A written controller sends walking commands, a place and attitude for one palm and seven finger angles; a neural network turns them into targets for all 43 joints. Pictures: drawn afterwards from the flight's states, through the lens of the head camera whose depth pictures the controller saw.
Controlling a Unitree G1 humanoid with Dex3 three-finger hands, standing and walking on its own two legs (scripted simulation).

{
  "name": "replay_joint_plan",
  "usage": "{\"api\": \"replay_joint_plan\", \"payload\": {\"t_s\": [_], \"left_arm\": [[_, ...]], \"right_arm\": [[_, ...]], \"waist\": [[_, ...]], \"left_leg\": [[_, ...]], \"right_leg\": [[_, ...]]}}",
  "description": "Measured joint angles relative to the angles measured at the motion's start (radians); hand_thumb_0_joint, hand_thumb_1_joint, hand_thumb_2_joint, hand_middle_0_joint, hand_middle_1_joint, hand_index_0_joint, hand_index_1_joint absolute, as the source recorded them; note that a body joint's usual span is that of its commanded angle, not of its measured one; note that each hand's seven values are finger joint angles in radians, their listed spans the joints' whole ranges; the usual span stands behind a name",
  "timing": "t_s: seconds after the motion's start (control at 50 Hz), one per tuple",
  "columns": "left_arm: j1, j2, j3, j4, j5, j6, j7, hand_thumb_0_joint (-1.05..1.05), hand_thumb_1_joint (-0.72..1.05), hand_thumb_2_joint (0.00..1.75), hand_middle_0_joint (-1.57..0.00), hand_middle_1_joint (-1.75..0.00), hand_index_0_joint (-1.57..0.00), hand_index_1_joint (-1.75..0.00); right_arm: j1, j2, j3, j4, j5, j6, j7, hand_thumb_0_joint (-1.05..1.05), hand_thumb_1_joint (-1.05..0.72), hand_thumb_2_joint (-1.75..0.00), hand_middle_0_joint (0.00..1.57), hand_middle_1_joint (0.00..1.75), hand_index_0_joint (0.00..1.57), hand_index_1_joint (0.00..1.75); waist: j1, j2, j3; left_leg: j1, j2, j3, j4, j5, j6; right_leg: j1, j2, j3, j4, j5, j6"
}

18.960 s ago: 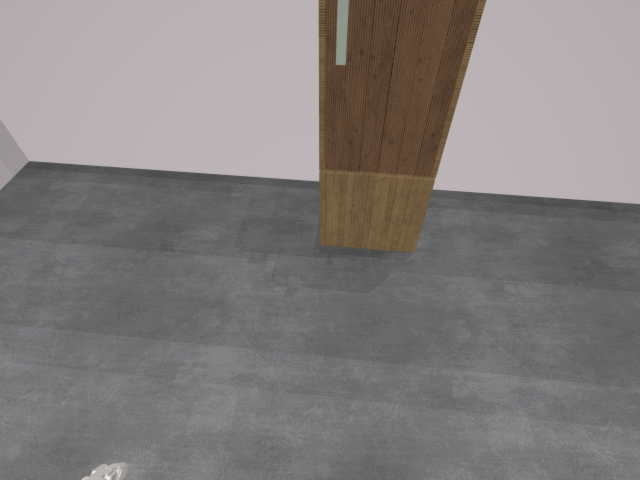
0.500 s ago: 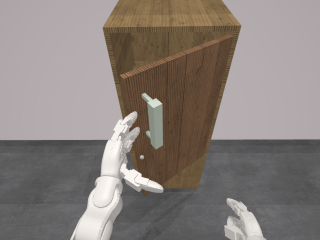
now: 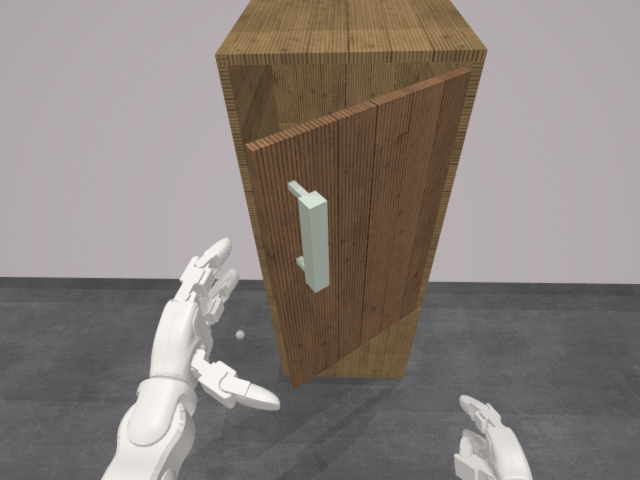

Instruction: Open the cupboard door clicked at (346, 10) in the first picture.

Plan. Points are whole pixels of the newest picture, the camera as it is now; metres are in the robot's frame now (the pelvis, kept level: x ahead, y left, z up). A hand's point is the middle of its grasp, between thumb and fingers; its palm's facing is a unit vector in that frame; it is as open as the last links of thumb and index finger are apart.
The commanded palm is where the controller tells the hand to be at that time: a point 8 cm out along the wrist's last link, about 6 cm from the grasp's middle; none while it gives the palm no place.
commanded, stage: draw the hand back to the body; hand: left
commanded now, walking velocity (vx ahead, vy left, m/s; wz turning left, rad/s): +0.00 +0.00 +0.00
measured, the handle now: (306, 237) +0.39 +0.05 +0.12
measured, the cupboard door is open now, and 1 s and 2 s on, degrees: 37 37 37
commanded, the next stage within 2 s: step back with the hand held close in 1.60 s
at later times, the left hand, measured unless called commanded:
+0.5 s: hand (175, 344) +0.21 +0.17 +0.14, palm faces +0.06 -1.00 -0.05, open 16.3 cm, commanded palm +0.18 +0.22 +0.14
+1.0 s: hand (90, 334) +0.21 +0.25 +0.15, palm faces +0.32 -0.88 -0.36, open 11.8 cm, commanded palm +0.16 +0.30 +0.17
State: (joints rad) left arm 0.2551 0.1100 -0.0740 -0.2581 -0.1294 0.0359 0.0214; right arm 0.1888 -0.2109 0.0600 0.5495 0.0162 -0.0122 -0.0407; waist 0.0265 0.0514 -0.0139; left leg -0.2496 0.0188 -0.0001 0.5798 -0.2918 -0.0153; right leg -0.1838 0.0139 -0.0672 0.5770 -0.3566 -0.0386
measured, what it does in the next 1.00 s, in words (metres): stands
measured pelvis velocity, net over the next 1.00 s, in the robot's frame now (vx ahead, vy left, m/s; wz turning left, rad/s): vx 0.01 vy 0.03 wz -0.02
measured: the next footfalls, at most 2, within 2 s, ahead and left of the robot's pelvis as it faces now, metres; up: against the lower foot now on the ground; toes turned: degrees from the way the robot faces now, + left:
none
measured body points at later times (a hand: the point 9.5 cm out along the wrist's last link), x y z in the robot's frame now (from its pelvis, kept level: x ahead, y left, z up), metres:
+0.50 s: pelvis -0.01 +0.01 +0.00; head -0.03 -0.01 +0.45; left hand +0.21 +0.22 +0.14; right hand +0.19 -0.20 -0.06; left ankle +0.01 +0.13 -0.73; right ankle -0.03 -0.09 -0.73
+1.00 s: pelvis +0.01 +0.03 +0.02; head +0.00 +0.01 +0.47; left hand +0.19 +0.29 +0.17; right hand +0.18 -0.19 -0.08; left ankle +0.01 +0.13 -0.73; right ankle -0.03 -0.09 -0.73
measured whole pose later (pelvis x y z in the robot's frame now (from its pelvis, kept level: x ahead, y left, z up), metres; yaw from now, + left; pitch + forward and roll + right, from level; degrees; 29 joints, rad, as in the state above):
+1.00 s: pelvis +0.01 +0.03 +0.02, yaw -1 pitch -4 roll +0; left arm 0.44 0.31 0.21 -0.37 -0.04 -0.13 0.10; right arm 0.19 -0.22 0.04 0.64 -0.01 -0.08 -0.08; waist 0.05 0.05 0.05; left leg -0.10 0.00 0.03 0.39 -0.21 0.02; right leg -0.03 0.00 -0.04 0.34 -0.24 0.00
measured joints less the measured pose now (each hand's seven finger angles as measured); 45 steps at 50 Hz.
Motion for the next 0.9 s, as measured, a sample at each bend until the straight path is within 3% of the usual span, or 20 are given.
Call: {"api": "replay_joint_plan", "payload": {"t_s": [0.14,0.26,0.54,0.62,0.68,0.78,0.9], "left_arm": [[-0.042,0.012,0.023,0.026,-0.012,-0.013,-0.016,-0.01,-0.5,0.3,-0.15,-0.3,-0.15,-0.3],[-0.008,0.039,0.09,-0.004,-0.042,0.006,-0.048,-0.01,-0.5,0.3,-0.15,-0.3,-0.15,-0.3],[0.063,0.088,0.177,-0.089,-0.096,0.036,-0.132,-0.01,-0.47,0.31,-0.15,-0.3,-0.15,-0.3],[0.103,0.134,0.171,-0.109,0.005,-0.037,-0.036,-0.01,-0.4,0.34,-0.16,-0.3,-0.15,-0.3],[0.137,0.15,0.177,-0.117,0.049,-0.088,0.018,-0.01,-0.32,0.38,-0.16,-0.3,-0.16,-0.3],[0.156,0.163,0.198,-0.103,0.085,-0.135,0.063,-0.01,-0.16,0.44,-0.16,-0.3,-0.16,-0.3],[0.17,0.18,0.241,-0.096,0.095,-0.154,0.08,-0.01,0.04,0.53,-0.17,-0.3,-0.17,-0.3]], "right_arm": [[0.008,-0.007,-0.002,0.024,0.002,-0.042,-0.011,0.02,-0.91,-0.9,0.2,0.3,0.2,0.3],[0.016,-0.006,0.001,0.027,0.009,-0.054,-0.013,0.02,-0.91,-0.9,0.2,0.3,0.2,0.3],[0.002,-0.019,0.003,0.024,0.02,-0.115,-0.032,0.02,-0.91,-0.9,0.2,0.3,0.2,0.3],[-0.016,-0.009,0.009,0.038,-0.007,-0.119,-0.04,0.02,-0.91,-0.9,0.2,0.3,0.21,0.3],[-0.018,-0.004,0.009,0.046,-0.019,-0.11,-0.038,0.02,-0.91,-0.9,0.2,0.3,0.21,0.3],[-0.012,-0.002,0.004,0.069,-0.027,-0.089,-0.037,0.02,-0.91,-0.9,0.2,0.3,0.21,0.3],[-0.006,-0.004,-0.006,0.091,-0.028,-0.07,-0.037,0.02,-0.91,-0.9,0.2,0.3,0.21,0.3]], "waist": [[-0.004,0.0,0.003],[-0.005,0.001,-0.008],[0.024,0.005,-0.005],[0.022,0.006,0.019],[0.025,0.005,0.037],[0.033,0.003,0.06],[0.031,0.002,0.071]], "left_leg": [[-0.004,0.002,0.002,-0.006,0.011,0.0],[0.016,0.006,0.011,-0.028,0.019,0.0],[0.024,-0.003,-0.002,-0.029,0.025,0.01],[0.057,-0.001,0.001,-0.069,0.043,0.011],[0.083,-0.002,0.008,-0.111,0.063,0.015],[0.116,-0.008,0.016,-0.162,0.085,0.022],[0.138,-0.014,0.025,-0.188,0.09,0.028]], "right_leg": [[-0.007,0.002,0.002,-0.004,0.011,-0.001],[0.01,0.006,0.012,-0.027,0.024,0.0],[0.035,-0.001,-0.002,-0.05,0.036,0.009],[0.071,0.002,0.002,-0.103,0.063,0.011],[0.097,0.002,0.009,-0.149,0.088,0.015],[0.13,-0.003,0.016,-0.203,0.115,0.022],[0.15,-0.009,0.025,-0.232,0.124,0.029]]}}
